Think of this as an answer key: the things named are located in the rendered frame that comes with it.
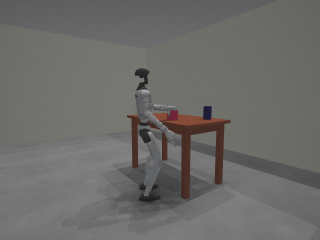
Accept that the right robot forearm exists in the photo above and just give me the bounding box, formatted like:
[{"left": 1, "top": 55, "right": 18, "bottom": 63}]
[{"left": 145, "top": 111, "right": 168, "bottom": 134}]

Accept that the sponge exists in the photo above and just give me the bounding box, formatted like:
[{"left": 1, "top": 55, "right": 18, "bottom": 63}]
[{"left": 166, "top": 110, "right": 178, "bottom": 121}]

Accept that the left robot forearm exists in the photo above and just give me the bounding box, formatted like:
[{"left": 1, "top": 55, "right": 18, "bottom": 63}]
[{"left": 152, "top": 103, "right": 170, "bottom": 111}]

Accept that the left robot foot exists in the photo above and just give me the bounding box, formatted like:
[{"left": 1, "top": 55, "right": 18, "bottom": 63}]
[{"left": 139, "top": 183, "right": 158, "bottom": 190}]

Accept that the humanoid robot torso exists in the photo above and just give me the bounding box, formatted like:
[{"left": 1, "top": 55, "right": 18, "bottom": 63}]
[{"left": 135, "top": 87, "right": 152, "bottom": 136}]

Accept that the right robot hand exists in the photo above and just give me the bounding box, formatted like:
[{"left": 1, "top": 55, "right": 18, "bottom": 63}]
[{"left": 165, "top": 130, "right": 181, "bottom": 147}]

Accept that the left robot hand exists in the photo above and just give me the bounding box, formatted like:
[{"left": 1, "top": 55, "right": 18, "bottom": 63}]
[{"left": 167, "top": 106, "right": 179, "bottom": 117}]

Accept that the table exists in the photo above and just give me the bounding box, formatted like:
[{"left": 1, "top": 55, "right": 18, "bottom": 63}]
[{"left": 127, "top": 113, "right": 231, "bottom": 199}]

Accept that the right robot upper arm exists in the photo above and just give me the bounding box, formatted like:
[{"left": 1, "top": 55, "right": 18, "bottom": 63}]
[{"left": 140, "top": 90, "right": 152, "bottom": 119}]

